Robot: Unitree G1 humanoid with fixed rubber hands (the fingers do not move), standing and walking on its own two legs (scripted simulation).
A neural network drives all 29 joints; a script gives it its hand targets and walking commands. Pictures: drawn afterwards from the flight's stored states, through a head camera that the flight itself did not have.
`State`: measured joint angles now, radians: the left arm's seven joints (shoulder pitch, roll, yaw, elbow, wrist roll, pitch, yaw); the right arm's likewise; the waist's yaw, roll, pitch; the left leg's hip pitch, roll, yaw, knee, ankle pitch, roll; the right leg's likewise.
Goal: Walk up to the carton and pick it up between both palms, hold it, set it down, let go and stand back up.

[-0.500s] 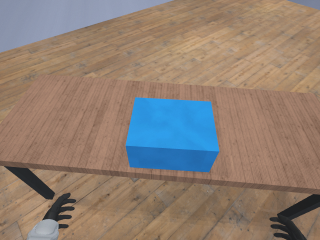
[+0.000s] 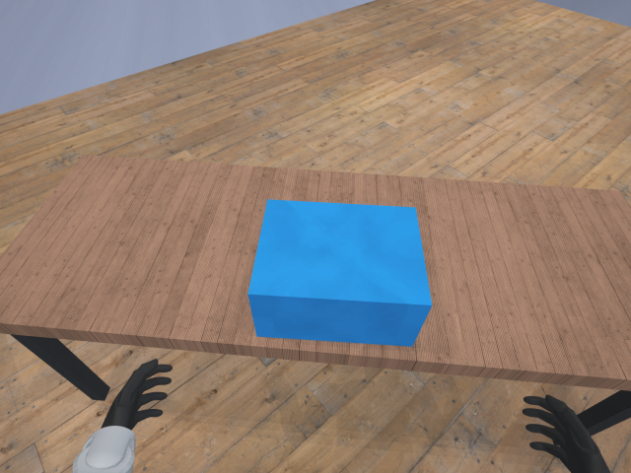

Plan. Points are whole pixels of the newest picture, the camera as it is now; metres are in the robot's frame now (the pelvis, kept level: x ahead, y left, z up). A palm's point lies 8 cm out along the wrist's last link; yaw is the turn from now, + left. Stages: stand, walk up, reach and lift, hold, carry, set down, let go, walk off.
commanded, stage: reach and lift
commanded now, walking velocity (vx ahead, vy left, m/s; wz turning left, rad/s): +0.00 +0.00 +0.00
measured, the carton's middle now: (337, 270) +0.51 -0.02 -0.13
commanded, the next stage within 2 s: none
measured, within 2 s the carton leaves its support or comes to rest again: neither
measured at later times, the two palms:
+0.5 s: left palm (144, 403) +0.22 +0.24 -0.04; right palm (557, 430) +0.21 -0.28 -0.04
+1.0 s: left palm (163, 342) +0.29 +0.23 -0.02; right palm (525, 367) +0.28 -0.27 -0.03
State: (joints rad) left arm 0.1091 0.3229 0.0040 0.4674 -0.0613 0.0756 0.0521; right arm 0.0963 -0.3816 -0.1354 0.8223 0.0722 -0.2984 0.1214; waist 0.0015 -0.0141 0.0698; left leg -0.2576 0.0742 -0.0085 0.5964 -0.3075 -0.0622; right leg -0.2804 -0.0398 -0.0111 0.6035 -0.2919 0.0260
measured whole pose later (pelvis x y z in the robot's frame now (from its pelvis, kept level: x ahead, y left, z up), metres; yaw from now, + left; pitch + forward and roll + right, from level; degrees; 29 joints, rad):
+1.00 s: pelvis +0.02 +0.00 +0.00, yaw +0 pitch +6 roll +0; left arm -0.16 0.28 -0.10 0.81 -0.22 -0.43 0.07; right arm -0.23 -0.38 0.11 1.10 0.40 -0.57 0.18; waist 0.00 0.01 -0.02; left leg -0.36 0.07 -0.01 0.58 -0.31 -0.06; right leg -0.38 -0.04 -0.01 0.58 -0.29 0.03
